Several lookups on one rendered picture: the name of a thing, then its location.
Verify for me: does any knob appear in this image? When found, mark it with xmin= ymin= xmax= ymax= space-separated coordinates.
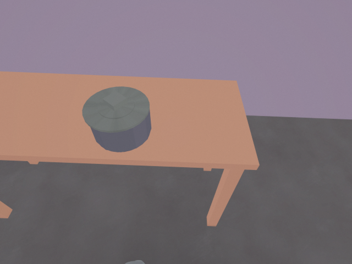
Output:
xmin=103 ymin=91 xmax=128 ymax=111

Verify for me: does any lid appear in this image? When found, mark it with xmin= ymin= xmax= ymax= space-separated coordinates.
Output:
xmin=82 ymin=86 xmax=150 ymax=133

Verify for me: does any table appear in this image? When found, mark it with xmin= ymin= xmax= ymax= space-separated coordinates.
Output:
xmin=0 ymin=71 xmax=259 ymax=227

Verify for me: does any pot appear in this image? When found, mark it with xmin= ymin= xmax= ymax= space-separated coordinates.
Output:
xmin=91 ymin=111 xmax=151 ymax=152

